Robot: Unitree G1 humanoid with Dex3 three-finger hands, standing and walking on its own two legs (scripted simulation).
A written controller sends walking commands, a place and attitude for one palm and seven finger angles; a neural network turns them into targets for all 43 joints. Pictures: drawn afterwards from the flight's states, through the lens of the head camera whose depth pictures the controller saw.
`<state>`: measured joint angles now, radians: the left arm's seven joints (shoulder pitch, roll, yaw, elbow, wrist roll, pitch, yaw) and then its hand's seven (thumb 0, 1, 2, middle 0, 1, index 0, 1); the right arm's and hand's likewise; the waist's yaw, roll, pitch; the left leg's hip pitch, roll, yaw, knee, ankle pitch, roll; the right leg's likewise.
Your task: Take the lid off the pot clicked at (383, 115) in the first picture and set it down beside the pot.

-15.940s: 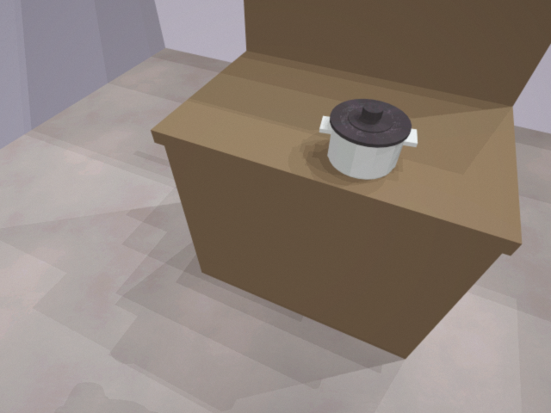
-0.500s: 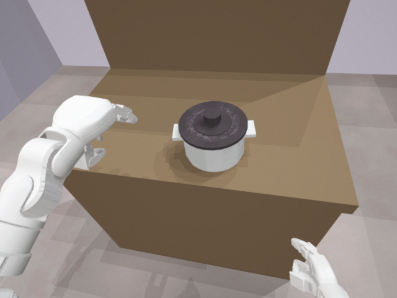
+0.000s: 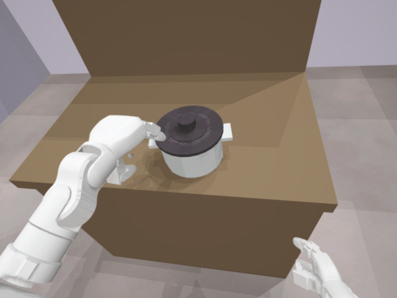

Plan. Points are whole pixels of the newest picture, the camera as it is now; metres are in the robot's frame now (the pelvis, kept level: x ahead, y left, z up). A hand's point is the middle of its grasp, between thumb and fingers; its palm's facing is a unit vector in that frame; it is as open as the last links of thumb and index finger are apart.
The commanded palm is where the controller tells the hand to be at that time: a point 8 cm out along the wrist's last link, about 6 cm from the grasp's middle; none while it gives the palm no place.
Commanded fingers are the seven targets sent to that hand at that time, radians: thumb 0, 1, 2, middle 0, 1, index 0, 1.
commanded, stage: move the open hand above the knob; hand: left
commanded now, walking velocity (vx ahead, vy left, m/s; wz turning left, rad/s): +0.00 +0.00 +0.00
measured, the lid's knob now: (186, 121) +0.48 +0.07 +0.10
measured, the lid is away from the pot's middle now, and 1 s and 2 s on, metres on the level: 0.00 0.00 0.00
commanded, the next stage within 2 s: none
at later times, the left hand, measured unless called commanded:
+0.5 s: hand (134, 110) +0.41 +0.15 +0.20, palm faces -0.05 -0.08 -1.00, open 10.0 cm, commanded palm +0.39 +0.13 +0.23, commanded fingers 0.00 -0.32 1.52 -0.85 -0.08 -0.85 -0.08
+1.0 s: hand (184, 95) +0.46 +0.06 +0.19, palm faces -0.07 +0.00 -1.00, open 9.9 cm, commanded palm +0.43 +0.08 +0.23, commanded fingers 0.00 -0.32 1.52 -0.85 -0.08 -0.85 -0.08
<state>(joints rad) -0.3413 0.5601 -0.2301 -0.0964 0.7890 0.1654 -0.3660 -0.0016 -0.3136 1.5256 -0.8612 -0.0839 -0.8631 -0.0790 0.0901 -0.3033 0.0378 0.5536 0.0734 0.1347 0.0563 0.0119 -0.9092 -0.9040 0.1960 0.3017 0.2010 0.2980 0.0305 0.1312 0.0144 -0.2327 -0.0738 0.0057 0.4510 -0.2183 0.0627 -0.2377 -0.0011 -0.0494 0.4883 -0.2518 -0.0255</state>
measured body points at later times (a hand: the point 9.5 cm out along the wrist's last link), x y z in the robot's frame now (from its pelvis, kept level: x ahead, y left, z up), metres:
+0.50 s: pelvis +0.00 -0.02 +0.00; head +0.00 -0.07 +0.45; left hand +0.40 +0.15 +0.25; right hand +0.19 -0.24 -0.11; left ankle +0.01 +0.08 -0.74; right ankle +0.00 -0.10 -0.74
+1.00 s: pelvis +0.01 +0.00 +0.00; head +0.02 -0.05 +0.45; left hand +0.45 +0.06 +0.24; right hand +0.16 -0.24 -0.13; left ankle +0.01 +0.08 -0.74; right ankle +0.00 -0.10 -0.74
